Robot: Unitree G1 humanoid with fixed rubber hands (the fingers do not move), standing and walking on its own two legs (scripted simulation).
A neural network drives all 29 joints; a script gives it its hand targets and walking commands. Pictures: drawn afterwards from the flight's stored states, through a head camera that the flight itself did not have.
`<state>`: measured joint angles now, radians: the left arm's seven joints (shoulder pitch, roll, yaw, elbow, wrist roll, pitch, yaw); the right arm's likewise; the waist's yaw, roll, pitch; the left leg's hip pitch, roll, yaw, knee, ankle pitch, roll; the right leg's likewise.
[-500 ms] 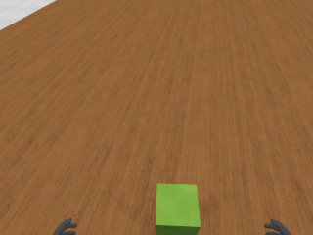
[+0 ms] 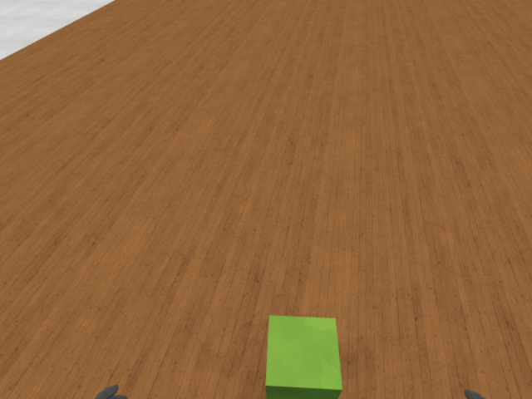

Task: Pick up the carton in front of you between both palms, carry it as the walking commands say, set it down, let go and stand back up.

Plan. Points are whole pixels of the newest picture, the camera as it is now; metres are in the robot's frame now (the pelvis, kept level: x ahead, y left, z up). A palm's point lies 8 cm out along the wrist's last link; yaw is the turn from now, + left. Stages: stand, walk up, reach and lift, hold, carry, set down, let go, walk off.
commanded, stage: stand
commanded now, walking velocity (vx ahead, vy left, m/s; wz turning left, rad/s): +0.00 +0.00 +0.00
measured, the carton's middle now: (300, 363) +0.40 -0.06 -0.65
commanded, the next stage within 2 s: none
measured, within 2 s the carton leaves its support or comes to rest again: neither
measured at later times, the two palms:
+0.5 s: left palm out of the picture +0.07 +0.31 -0.10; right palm out of the picture +0.08 -0.30 -0.09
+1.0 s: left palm out of the picture +0.06 +0.31 -0.10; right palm out of the picture +0.07 -0.31 -0.10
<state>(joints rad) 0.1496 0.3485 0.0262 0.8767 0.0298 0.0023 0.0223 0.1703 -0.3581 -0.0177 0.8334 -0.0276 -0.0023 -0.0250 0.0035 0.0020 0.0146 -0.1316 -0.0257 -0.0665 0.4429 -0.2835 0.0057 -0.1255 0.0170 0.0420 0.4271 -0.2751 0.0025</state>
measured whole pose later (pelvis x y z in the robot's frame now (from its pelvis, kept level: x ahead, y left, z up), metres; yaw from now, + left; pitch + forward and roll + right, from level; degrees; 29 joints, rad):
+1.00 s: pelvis -0.02 +0.00 +0.01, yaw +0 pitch -2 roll +0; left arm 0.12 0.38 0.02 1.04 0.02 -0.01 0.01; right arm 0.13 -0.39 0.00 1.01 -0.02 -0.01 -0.02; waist 0.00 0.00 0.03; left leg -0.11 -0.03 -0.07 0.36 -0.21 0.01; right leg -0.11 0.01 0.04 0.35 -0.20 0.01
